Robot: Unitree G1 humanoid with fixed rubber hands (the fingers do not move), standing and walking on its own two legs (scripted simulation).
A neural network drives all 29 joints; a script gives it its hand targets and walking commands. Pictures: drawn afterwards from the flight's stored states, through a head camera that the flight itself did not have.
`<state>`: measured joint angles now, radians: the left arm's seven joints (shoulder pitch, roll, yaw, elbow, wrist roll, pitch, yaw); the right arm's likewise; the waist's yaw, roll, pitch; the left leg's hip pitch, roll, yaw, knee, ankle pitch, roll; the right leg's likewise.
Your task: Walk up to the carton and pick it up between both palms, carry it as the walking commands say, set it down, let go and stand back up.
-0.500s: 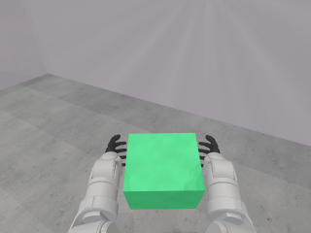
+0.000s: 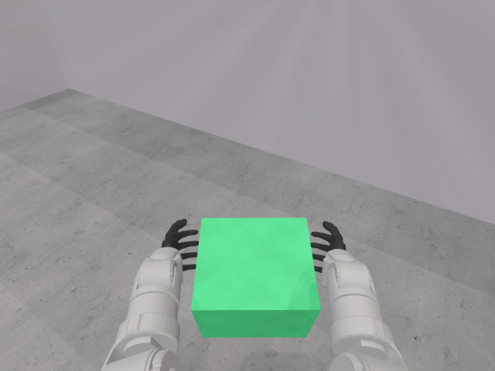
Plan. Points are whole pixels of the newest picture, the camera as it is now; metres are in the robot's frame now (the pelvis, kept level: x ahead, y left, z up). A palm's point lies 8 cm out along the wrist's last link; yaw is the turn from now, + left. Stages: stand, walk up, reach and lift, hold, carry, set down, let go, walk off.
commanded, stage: set down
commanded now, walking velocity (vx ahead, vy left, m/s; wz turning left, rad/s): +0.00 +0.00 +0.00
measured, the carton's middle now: (254, 277) +0.32 -0.01 -0.04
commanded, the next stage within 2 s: none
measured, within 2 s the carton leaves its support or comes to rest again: neither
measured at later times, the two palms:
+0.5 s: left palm (181, 270) +0.35 +0.14 -0.06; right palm (321, 286) +0.32 -0.14 -0.06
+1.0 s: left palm (199, 288) +0.36 +0.11 -0.14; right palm (321, 300) +0.34 -0.17 -0.16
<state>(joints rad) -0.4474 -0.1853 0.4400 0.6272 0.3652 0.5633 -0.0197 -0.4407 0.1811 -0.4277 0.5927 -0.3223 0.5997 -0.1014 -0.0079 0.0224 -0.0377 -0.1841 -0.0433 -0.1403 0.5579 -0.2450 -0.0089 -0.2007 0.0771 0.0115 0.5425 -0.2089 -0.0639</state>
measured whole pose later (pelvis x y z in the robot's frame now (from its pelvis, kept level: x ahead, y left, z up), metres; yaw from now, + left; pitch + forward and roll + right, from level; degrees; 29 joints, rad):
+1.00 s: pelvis -0.02 +0.03 -0.10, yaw -2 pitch +27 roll +2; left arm -0.57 -0.22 0.34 0.53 0.17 0.22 0.20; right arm -0.59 0.08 -0.39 0.58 -0.16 0.25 -0.11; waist -0.03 0.04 -0.09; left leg -1.20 -0.11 -0.04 1.11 -0.38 0.00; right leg -1.24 0.08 0.11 1.13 -0.35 0.01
